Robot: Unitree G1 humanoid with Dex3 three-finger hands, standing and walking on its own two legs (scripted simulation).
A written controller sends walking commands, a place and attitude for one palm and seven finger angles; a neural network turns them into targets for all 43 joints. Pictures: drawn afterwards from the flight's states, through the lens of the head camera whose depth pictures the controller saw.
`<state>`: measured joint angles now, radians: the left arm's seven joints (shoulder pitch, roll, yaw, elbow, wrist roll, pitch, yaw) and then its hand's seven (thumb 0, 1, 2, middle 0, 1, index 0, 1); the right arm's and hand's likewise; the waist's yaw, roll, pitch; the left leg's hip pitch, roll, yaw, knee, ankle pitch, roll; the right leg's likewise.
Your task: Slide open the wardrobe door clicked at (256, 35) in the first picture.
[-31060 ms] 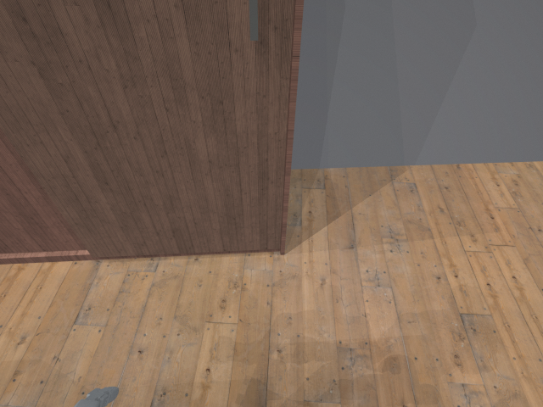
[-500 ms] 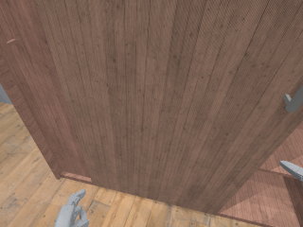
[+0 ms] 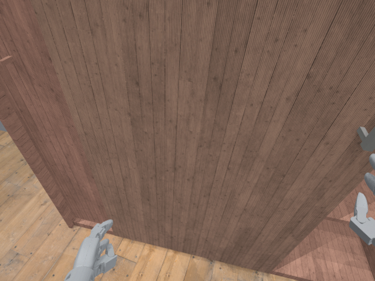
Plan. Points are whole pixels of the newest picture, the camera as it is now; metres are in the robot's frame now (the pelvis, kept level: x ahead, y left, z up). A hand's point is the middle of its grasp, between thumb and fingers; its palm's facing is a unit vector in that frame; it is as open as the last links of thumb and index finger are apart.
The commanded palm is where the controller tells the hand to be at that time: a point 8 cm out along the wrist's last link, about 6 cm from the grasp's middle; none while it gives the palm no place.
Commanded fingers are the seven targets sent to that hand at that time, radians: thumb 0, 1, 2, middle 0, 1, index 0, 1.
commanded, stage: draw the hand back to the body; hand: right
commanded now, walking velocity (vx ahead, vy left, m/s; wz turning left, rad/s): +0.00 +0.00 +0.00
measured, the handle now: out of the picture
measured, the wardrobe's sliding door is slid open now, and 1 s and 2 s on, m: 0.52 0.52 0.52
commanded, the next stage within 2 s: step back with the hand held close in 0.22 s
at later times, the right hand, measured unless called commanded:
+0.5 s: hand (368, 223) +0.17 -0.27 +0.17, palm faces +0.45 +0.78 -0.43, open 7.4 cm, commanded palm +0.11 -0.30 +0.18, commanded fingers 0.00 -0.90 -0.90 0.20 0.30 0.20 0.30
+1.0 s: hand out of the picture +0.09 -0.31 +0.16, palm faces +0.46 +0.74 -0.48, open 7.4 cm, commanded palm +0.02 -0.34 +0.18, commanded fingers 0.00 -0.90 -0.90 0.20 0.30 0.20 0.30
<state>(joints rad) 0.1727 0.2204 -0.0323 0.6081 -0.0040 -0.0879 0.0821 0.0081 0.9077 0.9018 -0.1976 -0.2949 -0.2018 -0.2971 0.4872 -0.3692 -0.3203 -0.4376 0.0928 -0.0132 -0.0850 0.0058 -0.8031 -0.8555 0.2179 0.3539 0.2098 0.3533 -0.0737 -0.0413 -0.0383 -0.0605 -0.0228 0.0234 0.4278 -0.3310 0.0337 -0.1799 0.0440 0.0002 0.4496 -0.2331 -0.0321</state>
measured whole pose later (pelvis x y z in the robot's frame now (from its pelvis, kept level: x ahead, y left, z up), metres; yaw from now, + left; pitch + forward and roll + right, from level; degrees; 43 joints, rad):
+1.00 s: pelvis -0.09 -0.03 -0.01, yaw -5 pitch +1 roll +2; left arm 0.22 0.22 -0.02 0.54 -0.01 -0.04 0.08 0.01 0.91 0.90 -0.20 -0.30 -0.20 -0.30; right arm 0.51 -0.42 -0.42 -0.47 0.03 -0.18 -0.11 0.01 -0.89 -0.90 0.21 0.30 0.21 0.30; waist 0.00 -0.02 -0.01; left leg -0.25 -0.05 -0.02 0.49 -0.26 0.00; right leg -0.41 0.07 0.03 0.48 -0.12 -0.08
